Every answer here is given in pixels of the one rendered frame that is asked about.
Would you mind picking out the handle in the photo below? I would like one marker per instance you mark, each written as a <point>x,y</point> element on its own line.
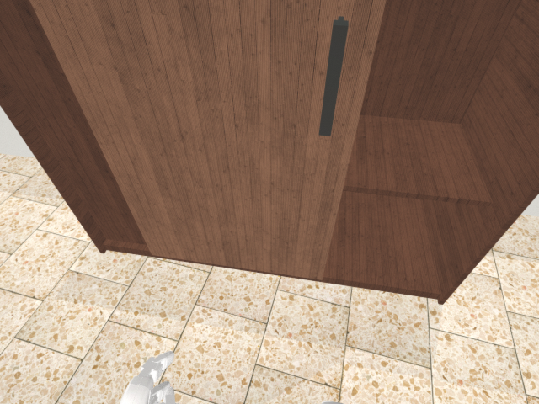
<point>335,60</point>

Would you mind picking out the wardrobe door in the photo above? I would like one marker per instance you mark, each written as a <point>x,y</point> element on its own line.
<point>208,114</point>
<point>32,69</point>

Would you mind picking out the robot left hand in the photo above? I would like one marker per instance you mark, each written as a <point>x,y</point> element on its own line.
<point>140,389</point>

